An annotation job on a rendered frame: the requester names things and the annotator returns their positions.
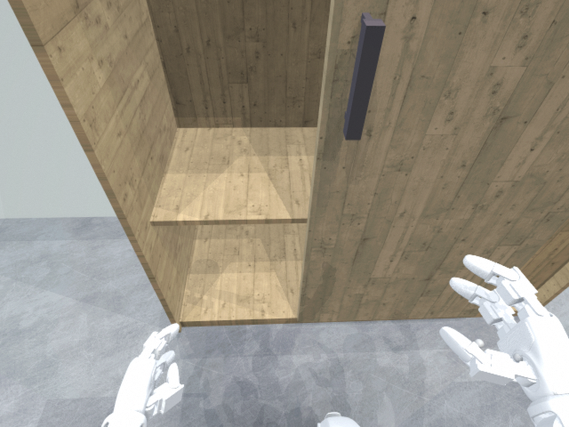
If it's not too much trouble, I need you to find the left robot hand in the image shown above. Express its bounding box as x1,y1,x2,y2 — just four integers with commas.
113,323,184,422

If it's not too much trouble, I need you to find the right robot hand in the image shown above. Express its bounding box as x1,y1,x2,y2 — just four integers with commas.
439,255,569,402

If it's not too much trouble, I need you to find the wardrobe door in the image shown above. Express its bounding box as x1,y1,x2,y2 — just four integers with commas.
297,0,569,323
520,218,569,290

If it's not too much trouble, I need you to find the handle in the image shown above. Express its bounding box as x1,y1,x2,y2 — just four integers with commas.
343,12,386,141

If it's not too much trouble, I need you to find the robot right forearm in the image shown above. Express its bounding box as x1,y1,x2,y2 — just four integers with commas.
527,394,569,427

